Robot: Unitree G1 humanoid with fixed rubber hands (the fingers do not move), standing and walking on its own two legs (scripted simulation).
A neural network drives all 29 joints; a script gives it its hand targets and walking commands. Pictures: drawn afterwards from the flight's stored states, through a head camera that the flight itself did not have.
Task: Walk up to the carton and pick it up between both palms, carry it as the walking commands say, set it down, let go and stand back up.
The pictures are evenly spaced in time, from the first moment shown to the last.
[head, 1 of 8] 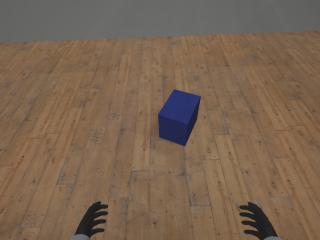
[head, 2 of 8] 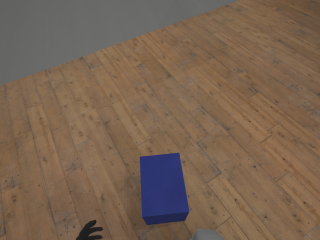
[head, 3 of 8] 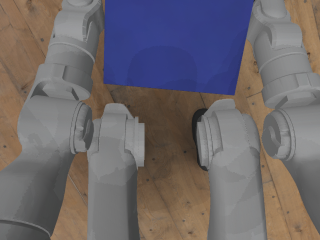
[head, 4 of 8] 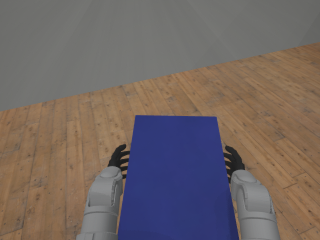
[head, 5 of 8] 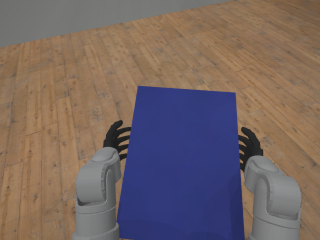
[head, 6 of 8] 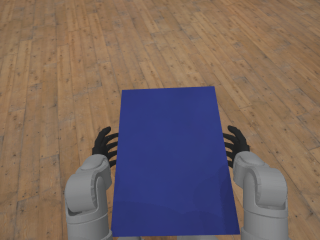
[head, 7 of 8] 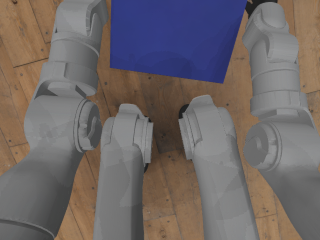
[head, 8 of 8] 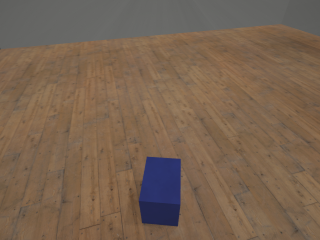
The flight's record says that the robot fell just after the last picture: no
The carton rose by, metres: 0.64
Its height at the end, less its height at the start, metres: +0.00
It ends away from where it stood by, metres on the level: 2.14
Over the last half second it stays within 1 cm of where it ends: yes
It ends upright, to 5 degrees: yes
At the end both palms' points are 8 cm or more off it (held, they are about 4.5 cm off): yes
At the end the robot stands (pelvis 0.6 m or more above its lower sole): yes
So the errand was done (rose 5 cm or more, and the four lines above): yes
